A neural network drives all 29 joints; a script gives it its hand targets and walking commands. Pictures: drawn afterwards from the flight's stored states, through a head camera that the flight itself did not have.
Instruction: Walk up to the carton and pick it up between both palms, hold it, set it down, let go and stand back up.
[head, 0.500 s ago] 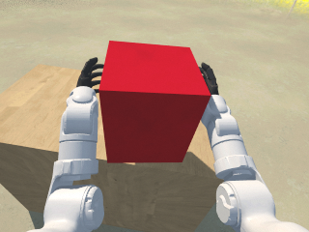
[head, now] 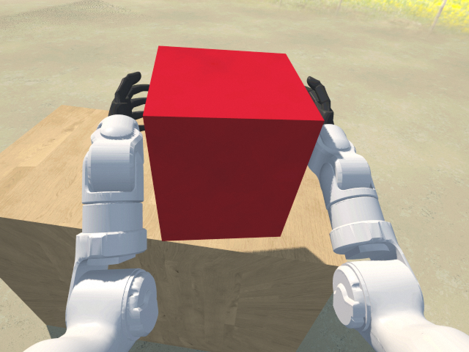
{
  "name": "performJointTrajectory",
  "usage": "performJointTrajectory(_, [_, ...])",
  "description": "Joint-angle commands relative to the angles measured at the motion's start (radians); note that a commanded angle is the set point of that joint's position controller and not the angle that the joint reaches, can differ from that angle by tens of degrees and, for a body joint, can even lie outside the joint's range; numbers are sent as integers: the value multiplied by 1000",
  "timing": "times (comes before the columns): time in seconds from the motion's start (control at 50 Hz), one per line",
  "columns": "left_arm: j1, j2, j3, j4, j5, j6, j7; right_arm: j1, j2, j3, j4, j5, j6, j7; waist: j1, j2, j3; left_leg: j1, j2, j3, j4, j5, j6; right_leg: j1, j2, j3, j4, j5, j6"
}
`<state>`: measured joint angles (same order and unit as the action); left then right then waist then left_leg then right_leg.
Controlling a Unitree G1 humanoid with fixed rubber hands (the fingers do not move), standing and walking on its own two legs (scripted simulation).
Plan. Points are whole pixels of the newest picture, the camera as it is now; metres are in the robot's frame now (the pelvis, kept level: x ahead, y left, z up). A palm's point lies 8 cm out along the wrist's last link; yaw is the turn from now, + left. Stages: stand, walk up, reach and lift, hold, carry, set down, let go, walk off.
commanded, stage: reach and lift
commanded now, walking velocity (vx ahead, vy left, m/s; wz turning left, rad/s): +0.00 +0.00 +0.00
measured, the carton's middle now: (223, 147) +0.41 -0.02 +0.19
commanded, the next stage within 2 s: hold in 0.48 s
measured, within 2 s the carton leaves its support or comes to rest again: neither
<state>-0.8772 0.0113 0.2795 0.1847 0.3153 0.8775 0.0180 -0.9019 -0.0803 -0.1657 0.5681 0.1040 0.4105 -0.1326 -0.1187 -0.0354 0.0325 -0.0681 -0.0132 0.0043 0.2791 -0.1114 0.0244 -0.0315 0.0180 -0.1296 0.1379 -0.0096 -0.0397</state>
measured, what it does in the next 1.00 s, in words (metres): stands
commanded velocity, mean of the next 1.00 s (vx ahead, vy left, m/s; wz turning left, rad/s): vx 0.00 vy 0.00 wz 0.00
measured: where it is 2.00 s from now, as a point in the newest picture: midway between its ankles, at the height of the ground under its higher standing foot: outside the picture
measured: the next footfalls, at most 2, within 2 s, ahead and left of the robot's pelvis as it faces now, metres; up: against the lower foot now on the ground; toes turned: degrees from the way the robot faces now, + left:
none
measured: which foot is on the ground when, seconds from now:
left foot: down 0.00-1.00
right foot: down 0.00-1.00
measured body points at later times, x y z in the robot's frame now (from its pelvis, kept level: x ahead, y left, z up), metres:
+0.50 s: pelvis +0.00 -0.01 +0.00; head -0.03 +0.01 +0.45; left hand +0.41 +0.14 +0.27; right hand +0.41 -0.17 +0.27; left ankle +0.03 +0.10 -0.75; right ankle +0.05 -0.10 -0.75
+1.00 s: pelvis +0.02 -0.01 +0.00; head -0.01 +0.01 +0.45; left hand +0.41 +0.14 +0.27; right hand +0.41 -0.16 +0.29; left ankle +0.03 +0.10 -0.75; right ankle +0.05 -0.10 -0.75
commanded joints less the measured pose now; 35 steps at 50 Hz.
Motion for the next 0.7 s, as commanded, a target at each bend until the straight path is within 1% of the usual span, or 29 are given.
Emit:
performJointTrajectory(0.0, [-696,-387,-308,-131,-157,-65,-129,-737,283,177,-183,42,-23,52,9,55,-501,-25,-3,-5,-71,32,-33,242,4,33,24,-7,30])
performJointTrajectory(0.02, [-710,-388,-305,-138,-161,-65,-131,-743,280,171,-189,42,-19,49,4,44,-509,-14,-3,-2,-74,25,-32,239,7,30,23,-19,34])
performJointTrajectory(0.04, [-741,-379,-300,-146,-170,-66,-133,-780,307,183,-203,49,-16,47,13,38,-540,-24,-9,1,-63,16,-26,247,5,33,27,-38,36])
performJointTrajectory(0.06, [-739,-379,-298,-137,-168,-65,-134,-755,308,180,-192,52,-9,43,9,39,-530,-23,-8,7,-63,16,-21,238,7,34,31,-38,41])
performJointTrajectory(0.12, [-706,-356,-257,-95,-150,-55,-144,-740,295,185,-171,61,13,31,14,25,-515,-39,-14,10,-65,25,-16,291,-1,43,28,-13,44])
performJointTrajectory(0.14, [-696,-351,-258,-93,-151,-55,-149,-732,293,197,-169,70,17,27,19,20,-500,-40,-13,6,-65,41,-14,286,-2,45,32,1,47])
performJointTrajectory(0.16, [-693,-348,-257,-86,-152,-49,-150,-724,286,202,-154,75,22,22,16,21,-496,-36,-17,4,-64,55,-19,286,-7,52,25,11,42])
performJointTrajectory(0.2, [-732,-375,-294,-123,-180,-44,-151,-760,301,220,-192,111,27,17,22,38,-530,-29,-13,2,-58,76,-25,262,5,42,30,13,39])
performJointTrajectory(0.22, [-741,-374,-312,-139,-189,-43,-147,-765,305,232,-190,121,31,11,21,33,-537,-28,-14,8,-55,110,-25,271,11,40,35,38,40])
performJointTrajectory(0.24, [-728,-366,-316,-153,-194,-41,-147,-770,308,246,-218,136,33,8,25,46,-557,-22,-16,7,-50,127,-25,272,3,49,44,60,42])
performJointTrajectory(0.26, [-743,-363,-317,-169,-195,-44,-152,-765,317,254,-226,135,36,5,18,37,-563,-26,-19,11,-47,130,-25,279,4,49,44,66,44])
performJointTrajectory(0.28, [-744,-368,-323,-194,-203,-43,-152,-763,324,261,-255,145,38,-1,27,51,-589,-27,-20,8,-45,140,-19,292,0,52,46,81,49])
performJointTrajectory(0.3, [-764,-380,-337,-204,-215,-45,-157,-781,338,269,-272,151,43,-9,14,41,-586,-19,-20,11,-40,153,-24,283,3,49,51,96,48])
performJointTrajectory(0.32, [-759,-380,-329,-205,-208,-43,-163,-760,338,266,-255,149,56,-19,8,41,-575,-11,-20,15,-36,159,-21,285,5,52,45,108,46])
performJointTrajectory(0.34, [-756,-370,-321,-204,-201,-38,-172,-753,334,259,-253,154,65,-28,13,43,-560,-1,-24,16,-37,147,-16,285,0,54,40,105,49])
performJointTrajectory(0.38, [-770,-341,-293,-178,-199,-29,-179,-767,308,232,-224,146,82,-29,16,51,-526,-61,-16,11,-49,64,-13,260,-2,50,36,-11,47])
performJointTrajectory(0.4, [-770,-347,-297,-166,-198,-25,-177,-763,297,219,-216,143,86,-29,12,72,-511,-66,-15,8,-63,39,-17,251,-3,50,27,-37,44])
performJointTrajectory(0.42, [-754,-344,-282,-144,-183,-22,-175,-749,296,206,-192,137,85,-27,18,79,-486,-78,-15,13,-65,7,-18,250,-4,47,27,-70,41])
performJointTrajectory(0.44, [-765,-326,-282,-131,-192,-19,-172,-761,280,201,-167,137,89,-21,14,53,-482,-82,-9,12,-72,-16,-14,238,-9,48,27,-102,46])
performJointTrajectory(0.46, [-786,-328,-278,-138,-195,-24,-172,-764,307,208,-160,141,93,-17,15,50,-487,-94,-11,11,-76,-38,-13,229,-2,42,32,-116,44])
performJointTrajectory(0.48, [-780,-351,-287,-137,-202,-23,-169,-755,305,208,-165,138,91,-19,8,55,-500,-83,-9,9,-78,-33,-11,236,-6,50,29,-103,47])
performJointTrajectory(0.5, [-785,-361,-289,-153,-204,-22,-169,-765,313,217,-190,149,95,-21,22,53,-516,-79,-7,9,-78,-19,-10,238,-6,51,36,-83,49])
performJointTrajectory(0.54, [-767,-370,-315,-174,-212,-20,-171,-774,325,246,-241,167,96,-31,13,67,-584,-43,-14,9,-48,73,-16,263,-2,55,41,-5,46])
performJointTrajectory(0.58, [-784,-389,-354,-261,-242,-18,-177,-774,356,273,-312,201,109,-47,-1,72,-657,-1,-27,15,-23,183,-24,277,2,59,41,95,53])
performJointTrajectory(0.6, [-780,-387,-363,-272,-246,-13,-181,-759,362,298,-318,210,119,-56,0,62,-649,13,-25,7,-15,213,-20,278,-2,67,45,128,47])
performJointTrajectory(0.62, [-756,-382,-362,-280,-246,-4,-189,-750,359,304,-346,221,130,-65,2,47,-644,31,-27,4,-10,245,-21,283,4,61,49,157,50])
performJointTrajectory(0.64, [-753,-387,-358,-283,-249,6,-197,-763,351,316,-384,223,134,-76,7,45,-657,37,-24,6,-12,261,-20,305,2,61,47,179,48])
performJointTrajectory(0.66, [-740,-388,-351,-301,-233,14,-203,-746,351,323,-385,232,144,-83,15,58,-629,25,-25,6,-11,269,-22,306,4,61,50,182,48])
performJointTrajectory(0.68, [-714,-369,-344,-281,-219,26,-206,-740,324,316,-371,231,151,-87,20,66,-580,25,-21,0,-13,250,-22,296,3,62,42,151,40])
